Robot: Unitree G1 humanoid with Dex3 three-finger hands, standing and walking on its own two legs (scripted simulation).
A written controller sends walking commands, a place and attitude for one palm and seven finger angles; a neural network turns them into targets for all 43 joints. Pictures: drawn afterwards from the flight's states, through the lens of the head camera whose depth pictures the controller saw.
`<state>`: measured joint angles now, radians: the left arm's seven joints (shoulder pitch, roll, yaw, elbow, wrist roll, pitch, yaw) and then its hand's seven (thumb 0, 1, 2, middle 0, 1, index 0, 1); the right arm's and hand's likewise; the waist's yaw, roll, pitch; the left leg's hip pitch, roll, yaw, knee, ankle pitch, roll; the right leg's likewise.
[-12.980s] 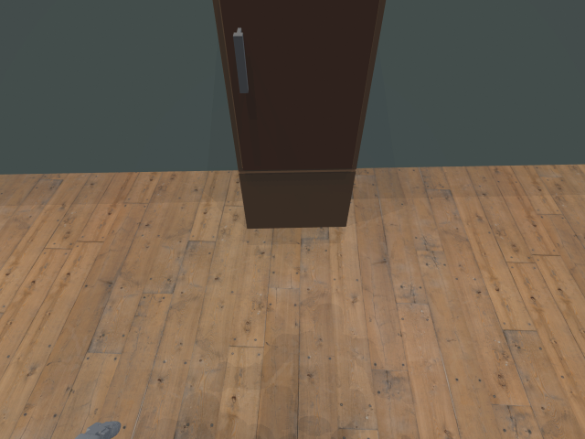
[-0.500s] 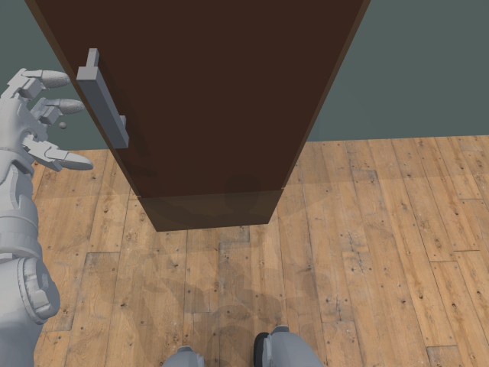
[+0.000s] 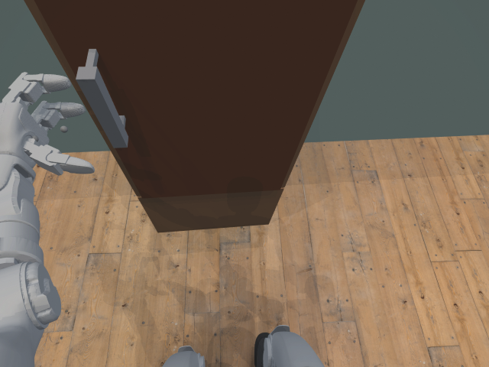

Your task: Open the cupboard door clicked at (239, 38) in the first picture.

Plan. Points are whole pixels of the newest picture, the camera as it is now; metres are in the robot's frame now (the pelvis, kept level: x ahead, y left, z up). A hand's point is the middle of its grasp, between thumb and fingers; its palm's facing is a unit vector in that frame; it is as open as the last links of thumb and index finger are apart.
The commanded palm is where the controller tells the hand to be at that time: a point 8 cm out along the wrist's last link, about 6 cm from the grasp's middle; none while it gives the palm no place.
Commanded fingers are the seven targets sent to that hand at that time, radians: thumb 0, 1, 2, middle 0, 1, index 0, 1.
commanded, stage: slide the fingers in behind the handle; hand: left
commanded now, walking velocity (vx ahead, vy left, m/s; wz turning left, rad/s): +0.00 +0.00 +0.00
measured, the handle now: (107, 102) +0.52 +0.21 +0.07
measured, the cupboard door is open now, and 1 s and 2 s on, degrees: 0 0 1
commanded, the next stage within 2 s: close the thumb around the handle in 1.46 s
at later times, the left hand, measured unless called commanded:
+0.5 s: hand (91, 126) +0.47 +0.22 +0.08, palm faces +0.02 -1.00 -0.01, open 14.0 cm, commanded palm +0.44 +0.26 +0.08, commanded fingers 0.00 -0.50 0.30 -0.30 -1.20 -0.30 -1.20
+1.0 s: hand (119, 125) +0.47 +0.18 +0.07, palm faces +0.03 -1.00 -0.02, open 14.0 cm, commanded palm +0.44 +0.23 +0.08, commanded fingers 0.00 -0.50 0.30 -0.30 -1.20 -0.30 -1.20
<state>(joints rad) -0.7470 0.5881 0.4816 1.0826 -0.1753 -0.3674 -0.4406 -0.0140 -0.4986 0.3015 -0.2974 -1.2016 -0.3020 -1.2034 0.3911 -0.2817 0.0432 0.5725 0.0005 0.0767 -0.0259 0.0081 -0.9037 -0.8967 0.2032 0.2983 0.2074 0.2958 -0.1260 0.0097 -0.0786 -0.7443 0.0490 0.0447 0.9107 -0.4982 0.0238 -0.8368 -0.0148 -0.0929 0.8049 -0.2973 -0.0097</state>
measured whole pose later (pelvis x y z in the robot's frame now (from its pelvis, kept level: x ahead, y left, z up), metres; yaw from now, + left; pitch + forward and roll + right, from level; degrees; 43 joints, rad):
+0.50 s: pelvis +0.00 +0.00 +0.00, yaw +0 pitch +19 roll -2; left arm -0.75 0.50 0.43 1.05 -0.15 -0.38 -0.34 -0.01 -0.50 0.30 -0.30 -1.20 -0.30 -1.20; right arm 0.39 -0.27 0.04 0.58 -0.01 0.06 -0.01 0.01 -0.90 -0.90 0.20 0.30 0.21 0.30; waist -0.13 0.02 -0.08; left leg -0.74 0.04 0.05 0.90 -0.49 0.02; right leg -0.84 -0.02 -0.08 0.81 -0.30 -0.01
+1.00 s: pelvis +0.00 -0.01 +0.00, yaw +0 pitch +18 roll -1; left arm -0.76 0.41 0.38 1.04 -0.13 -0.40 -0.24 -0.01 -0.50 0.30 -0.30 -1.20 -0.30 -1.20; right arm 0.38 -0.27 0.03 0.59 -0.01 0.04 0.00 0.01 -0.90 -0.90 0.20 0.30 0.21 0.30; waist -0.12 0.02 -0.09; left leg -0.72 0.04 0.05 0.89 -0.48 0.01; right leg -0.83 -0.02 -0.08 0.82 -0.30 -0.02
